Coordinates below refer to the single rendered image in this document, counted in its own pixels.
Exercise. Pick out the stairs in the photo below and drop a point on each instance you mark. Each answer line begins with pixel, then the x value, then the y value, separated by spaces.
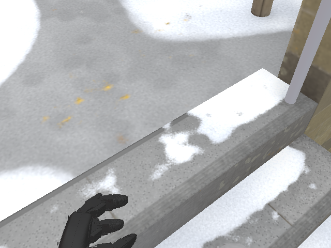
pixel 278 196

